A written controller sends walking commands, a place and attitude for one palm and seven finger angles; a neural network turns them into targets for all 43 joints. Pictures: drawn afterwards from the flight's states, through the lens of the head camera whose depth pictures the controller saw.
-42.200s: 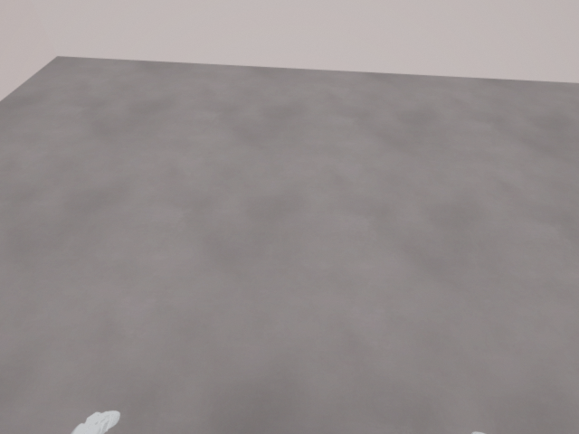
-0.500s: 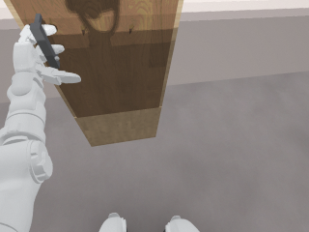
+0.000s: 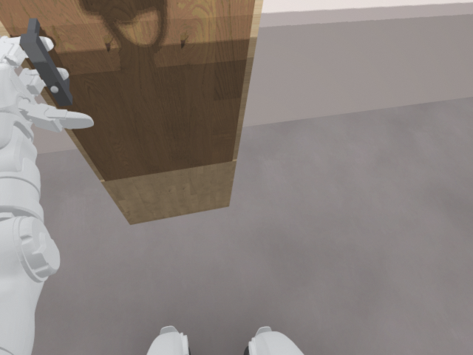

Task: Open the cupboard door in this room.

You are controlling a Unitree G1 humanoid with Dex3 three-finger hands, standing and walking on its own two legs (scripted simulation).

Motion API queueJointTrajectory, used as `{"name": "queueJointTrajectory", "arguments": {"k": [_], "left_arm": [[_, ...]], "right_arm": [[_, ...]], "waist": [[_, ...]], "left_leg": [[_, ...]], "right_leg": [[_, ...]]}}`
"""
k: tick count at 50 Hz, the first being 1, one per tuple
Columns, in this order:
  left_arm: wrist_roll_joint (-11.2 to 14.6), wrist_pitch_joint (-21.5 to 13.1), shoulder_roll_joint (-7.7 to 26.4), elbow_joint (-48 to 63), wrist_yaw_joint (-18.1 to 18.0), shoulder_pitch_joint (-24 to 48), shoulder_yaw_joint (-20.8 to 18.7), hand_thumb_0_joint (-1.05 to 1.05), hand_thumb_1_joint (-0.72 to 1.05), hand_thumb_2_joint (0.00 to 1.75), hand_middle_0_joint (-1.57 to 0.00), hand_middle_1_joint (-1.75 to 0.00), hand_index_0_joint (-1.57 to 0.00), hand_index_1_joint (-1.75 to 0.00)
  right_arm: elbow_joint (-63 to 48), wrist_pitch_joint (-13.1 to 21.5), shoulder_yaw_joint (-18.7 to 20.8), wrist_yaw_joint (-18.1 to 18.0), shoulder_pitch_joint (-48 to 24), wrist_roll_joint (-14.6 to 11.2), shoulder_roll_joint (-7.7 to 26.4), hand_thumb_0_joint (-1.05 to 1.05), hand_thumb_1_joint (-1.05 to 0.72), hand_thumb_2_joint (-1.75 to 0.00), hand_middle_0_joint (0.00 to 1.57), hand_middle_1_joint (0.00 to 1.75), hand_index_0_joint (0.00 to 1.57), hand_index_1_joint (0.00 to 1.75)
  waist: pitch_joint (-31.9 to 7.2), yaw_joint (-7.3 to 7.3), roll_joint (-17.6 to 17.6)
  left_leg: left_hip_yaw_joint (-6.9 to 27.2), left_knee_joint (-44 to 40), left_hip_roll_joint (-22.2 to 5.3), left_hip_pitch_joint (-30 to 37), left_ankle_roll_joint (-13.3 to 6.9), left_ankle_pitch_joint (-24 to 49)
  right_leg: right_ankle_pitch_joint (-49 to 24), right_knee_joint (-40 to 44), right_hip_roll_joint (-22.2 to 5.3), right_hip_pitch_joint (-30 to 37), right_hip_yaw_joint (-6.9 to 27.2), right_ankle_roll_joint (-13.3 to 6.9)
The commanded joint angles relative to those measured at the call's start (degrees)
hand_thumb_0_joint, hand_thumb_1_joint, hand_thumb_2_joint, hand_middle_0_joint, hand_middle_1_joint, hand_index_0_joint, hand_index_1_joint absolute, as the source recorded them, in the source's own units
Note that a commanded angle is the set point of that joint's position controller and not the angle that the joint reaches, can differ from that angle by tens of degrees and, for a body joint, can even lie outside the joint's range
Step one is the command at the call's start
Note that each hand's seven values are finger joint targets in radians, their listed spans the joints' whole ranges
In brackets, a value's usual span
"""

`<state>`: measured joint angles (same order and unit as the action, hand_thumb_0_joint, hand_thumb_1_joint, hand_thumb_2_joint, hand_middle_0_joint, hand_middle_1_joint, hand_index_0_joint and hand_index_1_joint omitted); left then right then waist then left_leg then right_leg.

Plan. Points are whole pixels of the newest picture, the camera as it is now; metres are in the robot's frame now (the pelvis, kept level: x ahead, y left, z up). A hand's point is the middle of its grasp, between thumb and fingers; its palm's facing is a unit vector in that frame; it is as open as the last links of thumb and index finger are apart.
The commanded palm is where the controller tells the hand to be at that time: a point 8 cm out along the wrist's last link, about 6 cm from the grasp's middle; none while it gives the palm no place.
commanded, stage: move the hooked fingers beside the handle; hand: left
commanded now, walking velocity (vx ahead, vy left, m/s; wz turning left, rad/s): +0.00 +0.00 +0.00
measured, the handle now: (50, 64) +0.57 +0.25 +0.12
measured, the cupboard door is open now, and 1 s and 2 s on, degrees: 0 0 0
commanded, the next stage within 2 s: slide the fingers in behind the handle in 1.60 s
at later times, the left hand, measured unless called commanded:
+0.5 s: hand (29, 97) +0.50 +0.27 +0.12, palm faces +0.13 -0.99 +0.01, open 14.0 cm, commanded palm +0.48 +0.32 +0.11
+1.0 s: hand (14, 96) +0.50 +0.29 +0.12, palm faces +0.12 -0.99 +0.01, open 14.0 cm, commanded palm +0.48 +0.33 +0.11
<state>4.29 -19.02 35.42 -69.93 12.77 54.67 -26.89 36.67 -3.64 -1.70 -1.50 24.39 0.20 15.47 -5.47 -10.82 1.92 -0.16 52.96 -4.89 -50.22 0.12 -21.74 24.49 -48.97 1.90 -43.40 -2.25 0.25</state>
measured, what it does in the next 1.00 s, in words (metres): stands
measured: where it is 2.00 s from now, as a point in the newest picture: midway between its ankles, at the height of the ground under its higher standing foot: outside the picture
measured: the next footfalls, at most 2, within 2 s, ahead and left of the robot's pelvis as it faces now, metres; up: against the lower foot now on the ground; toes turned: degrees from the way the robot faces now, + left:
none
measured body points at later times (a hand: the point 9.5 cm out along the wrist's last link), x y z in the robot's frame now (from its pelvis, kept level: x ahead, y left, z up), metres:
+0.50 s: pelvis +0.00 +0.01 +0.00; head +0.11 +0.03 +0.44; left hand +0.49 +0.32 +0.12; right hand +0.00 -0.26 -0.10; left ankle +0.03 +0.12 -0.69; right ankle -0.02 -0.13 -0.69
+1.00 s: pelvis +0.00 +0.01 +0.00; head +0.11 +0.04 +0.43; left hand +0.49 +0.34 +0.12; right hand -0.01 -0.26 -0.10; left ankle +0.03 +0.12 -0.69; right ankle -0.02 -0.13 -0.69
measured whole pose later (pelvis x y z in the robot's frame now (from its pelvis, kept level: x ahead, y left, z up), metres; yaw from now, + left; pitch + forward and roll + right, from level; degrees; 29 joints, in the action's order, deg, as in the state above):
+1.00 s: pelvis +0.00 +0.01 +0.00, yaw +0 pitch +19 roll -4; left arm 5.8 -17.2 41.1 -70.7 20.0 53.7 -29.4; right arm 36.1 -4.3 -2.7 -2.7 24.3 -0.2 15.8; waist -5.9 -10.6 1.6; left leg 0.1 54.1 -4.7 -51.4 -0.7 -22.2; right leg 24.1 -48.4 1.9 -43.7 -2.3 1.1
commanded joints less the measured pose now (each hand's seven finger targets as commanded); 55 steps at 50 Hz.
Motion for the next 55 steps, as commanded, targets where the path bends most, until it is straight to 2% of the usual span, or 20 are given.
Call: {"name": "queueJointTrajectory", "arguments": {"k": [1,2,4,11,12,16,17,21,25,27,29,33,37,39,42,43,45,49,53,55], "left_arm": [[1.4,-2.7,16.2,11.6,1.4,24.5,-0.7,0.0,-0.5,0.3,-0.3,-1.2,-0.3,-1.2],[1.3,-2.2,17.7,10.5,1.6,23.4,-1.7,0.0,-0.5,0.3,-0.3,-1.2,-0.3,-1.2],[1.5,-1.8,16.2,11.6,2.1,24.9,-0.2,0.0,-0.5,0.3,-0.3,-1.2,-0.3,-1.2],[1.9,-3.2,19.0,13.4,2.7,25.2,-2.3,0.0,-0.5,0.3,-0.3,-1.2,-0.3,-1.2],[1.9,-3.0,17.9,12.4,2.9,24.2,-1.4,0.0,-0.5,0.3,-0.3,-1.2,-0.3,-1.2],[1.9,-3.1,18.9,13.7,3.4,22.5,-2.4,0.0,-0.5,0.3,-0.3,-1.2,-0.3,-1.2],[2.1,-2.9,17.8,13.8,3.6,23.1,-1.3,0.0,-0.5,0.3,-0.3,-1.2,-0.3,-1.2],[2.6,-2.0,19.7,11.5,4.3,21.3,-3.0,0.0,-0.5,0.3,-0.3,-1.2,-0.3,-1.2],[2.2,-2.9,20.7,13.7,4.5,23.3,-3.0,0.0,-0.5,0.3,-0.3,-1.2,-0.3,-1.2],[2.2,-3.3,22.1,12.8,4.7,23.2,-3.7,0.0,-0.5,0.3,-0.3,-1.2,-0.3,-1.2],[2.6,-3.1,19.6,12.3,5.3,24.9,-1.6,0.0,-0.5,0.3,-0.3,-1.2,-0.3,-1.2],[2.5,-2.0,20.9,9.1,6.5,24.2,-1.8,0.0,-0.5,0.3,-0.3,-1.2,-0.3,-1.2],[2.5,-1.9,20.8,11.3,6.9,26.1,-1.3,0.0,-0.5,0.3,-0.3,-1.2,-0.3,-1.2],[2.6,-2.3,22.0,12.7,6.9,25.4,-2.5,0.0,-0.5,0.3,-0.3,-1.2,-0.3,-1.2],[3.0,-2.2,22.6,11.6,6.9,25.4,-3.3,0.0,-0.5,0.3,-0.3,-1.2,-0.3,-1.2],[3.0,-2.1,23.8,11.5,6.9,24.9,-4.3,0.0,-0.5,0.3,-0.3,-1.2,-0.3,-1.2],[2.8,-2.3,24.2,13.1,6.9,24.1,-4.8,0.0,-0.5,0.3,-0.3,-1.2,-0.3,-1.2],[2.3,-1.1,24.4,10.6,7.0,21.0,-4.7,0.0,-0.5,0.3,-0.3,-1.2,-0.3,-1.2],[3.0,-1.3,23.5,12.3,7.7,21.1,-4.2,0.0,-0.5,0.3,-0.3,-1.2,-0.3,-1.2],[3.3,-1.6,21.4,12.4,7.8,23.3,-2.5,0.0,-0.5,0.3,-0.3,-1.2,-0.3,-1.2]], "right_arm": [[-2.5,0.5,3.9,-1.1,9.1,-0.1,10.7,0.0,-0.9,-0.9,0.2,0.3,0.2,0.3],[-2.5,0.3,3.9,-1.3,9.2,-0.2,11.0,0.0,-0.9,-0.9,0.2,0.3,0.2,0.3],[-2.5,0.4,3.9,-1.4,9.1,-0.2,10.8,0.0,-0.9,-0.9,0.2,0.3,0.2,0.3],[-2.2,0.4,3.9,-1.6,9.2,-0.1,11.0,0.0,-0.9,-0.9,0.2,0.3,0.2,0.3],[-2.3,0.4,3.8,-1.6,9.0,-0.2,11.0,0.0,-0.9,-0.9,0.2,0.3,0.2,0.3],[-2.6,0.2,4.0,-1.5,9.0,-0.1,11.1,0.0,-0.9,-0.9,0.2,0.3,0.2,0.3],[-2.5,0.1,3.9,-1.4,8.6,-0.2,10.9,0.0,-0.9,-0.9,0.2,0.3,0.2,0.3],[-3.1,-0.1,3.7,-1.7,8.4,-0.4,11.3,0.0,-0.9,-0.9,0.2,0.3,0.2,0.3],[-3.1,0.1,3.6,-1.7,8.3,-0.3,11.3,0.0,-0.9,-0.9,0.2,0.3,0.2,0.3],[-3.0,0.0,3.6,-2.0,8.0,-0.4,11.4,0.0,-0.9,-0.9,0.2,0.3,0.2,0.3],[-2.7,0.3,3.6,-2.1,8.0,-0.4,11.4,0.0,-0.9,-0.9,0.2,0.3,0.2,0.3],[-2.6,0.3,3.2,-2.4,8.2,-0.6,11.7,0.0,-0.9,-0.9,0.2,0.3,0.2,0.3],[-2.5,0.5,3.3,-2.5,8.6,-0.3,11.8,0.0,-0.9,-0.9,0.2,0.3,0.2,0.3],[-2.5,0.5,3.4,-2.4,8.8,-0.1,11.8,0.0,-0.9,-0.9,0.2,0.3,0.2,0.3],[-2.4,0.4,3.3,-2.4,8.9,-0.2,11.8,0.0,-0.9,-0.9,0.2,0.3,0.2,0.3],[-2.6,0.4,3.4,-2.4,9.0,-0.2,11.9,0.0,-0.9,-0.9,0.2,0.3,0.2,0.3],[-2.9,0.3,3.4,-2.3,9.0,-0.1,11.9,0.0,-0.9,-0.9,0.2,0.3,0.2,0.3],[-3.2,-0.1,3.3,-2.3,8.8,-0.4,11.8,0.0,-0.9,-0.9,0.2,0.3,0.2,0.3],[-3.6,-0.2,3.4,-2.3,8.7,-0.4,11.8,0.0,-0.9,-0.9,0.2,0.3,0.2,0.3],[-3.1,-0.1,3.3,-2.3,8.8,-0.4,11.7,0.0,-0.9,-0.9,0.2,0.3,0.2,0.3]], "waist": [[-24.9,0.49,7.0],[-23.9,0.44,5.8],[-23.7,0.0,6.5],[-25.7,0.35,8.1],[-24.5,0.25,7.6],[-26.7,1.31,9.5],[-25.7,0.88,10.2],[-23.7,1.12,5.9],[-23.9,1.09,9.3],[-23.6,0.77,8.3],[-22.8,-0.18,8.1],[-22.0,0.04,8.5],[-24.1,-0.19,9.6],[-26.0,0.69,11.1],[-25.4,0.16,9.4],[-25.5,0.58,8.0],[-27.0,1.46,10.1],[-23.7,1.41,9.2],[-24.4,1.3,8.5],[-22.5,0.23,9.1]], "left_leg": [[1.7,-3.8,2.8,24.4,-2.1,19.0],[1.8,-4.0,2.6,23.6,-2.1,18.6],[1.8,-4.2,2.7,23.9,-2.2,18.0],[2.2,-3.6,2.5,26.1,-2.0,20.6],[2.3,-3.7,2.5,25.9,-1.9,20.2],[2.5,-3.6,2.4,28.0,-1.7,22.8],[2.3,-3.6,2.4,28.0,-1.7,22.2],[2.2,-4.0,2.6,24.6,-2.0,20.3],[2.5,-3.9,2.5,26.6,-1.8,20.1],[2.7,-3.8,2.3,26.1,-1.8,19.7],[2.9,-3.9,2.2,26.1,-1.8,18.2],[3.2,-4.0,2.3,25.2,-1.7,17.1],[4.0,-3.8,2.0,27.9,-1.6,18.9],[4.0,-3.8,2.0,28.9,-1.3,20.1],[3.8,-3.4,1.9,27.8,-1.6,20.3],[3.6,-3.5,2.0,26.6,-1.7,19.2],[3.4,-3.5,2.2,27.7,-1.6,21.0],[3.0,-3.7,2.1,25.8,-1.6,20.2],[2.9,-3.8,2.1,26.1,-1.7,20.1],[3.2,-3.8,2.1,26.6,-1.7,19.6]], "right_leg": [[-20.2,6.3,2.0,5.4,0.4,-0.1],[-20.0,6.4,2.0,5.3,0.4,-0.1],[-19.3,6.6,2.0,4.8,0.3,-0.1],[-20.4,6.1,2.1,4.3,0.4,-0.2],[-19.8,6.2,2.1,3.7,0.2,-0.3],[-20.9,5.6,2.1,3.8,-0.1,-0.5],[-20.6,5.9,2.1,3.2,-0.1,-0.4],[-20.3,6.1,2.2,5.0,-0.1,-0.2],[-18.8,6.1,2.2,3.1,0.0,-0.6],[-18.2,6.0,2.2,2.6,0.0,-0.5],[-16.8,6.3,2.2,1.5,-0.2,-0.3],[-15.2,6.3,2.1,0.6,-0.3,-0.5],[-15.2,6.0,2.1,-0.9,-0.7,-0.6],[-15.6,5.7,2.2,-0.2,-0.8,-0.7],[-16.5,5.8,2.3,0.3,-0.6,-0.5],[-16.2,5.9,2.3,1.3,-0.5,-0.3],[-17.7,5.4,2.4,2.4,-0.6,-0.7],[-17.4,5.9,2.4,1.8,-0.6,-0.5],[-17.7,6.0,2.5,2.3,-0.6,-0.4],[-16.7,6.1,2.6,0.4,-0.8,-0.6]]}}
